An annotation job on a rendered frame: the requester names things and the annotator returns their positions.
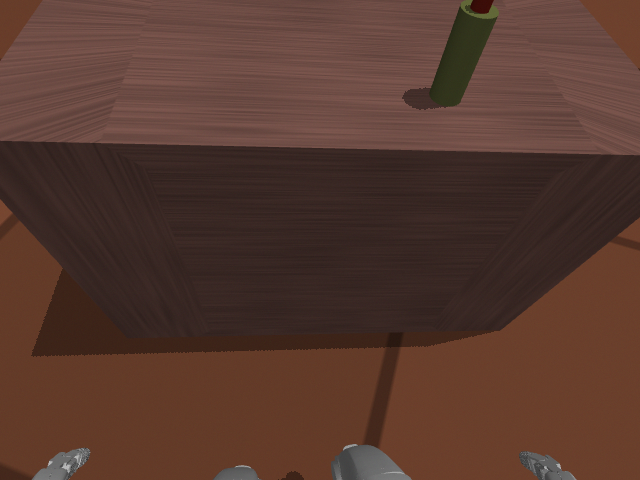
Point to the left robot hand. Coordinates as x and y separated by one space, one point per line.
63 465

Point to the right robot hand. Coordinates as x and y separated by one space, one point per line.
544 467

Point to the bottle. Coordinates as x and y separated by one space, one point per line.
471 29

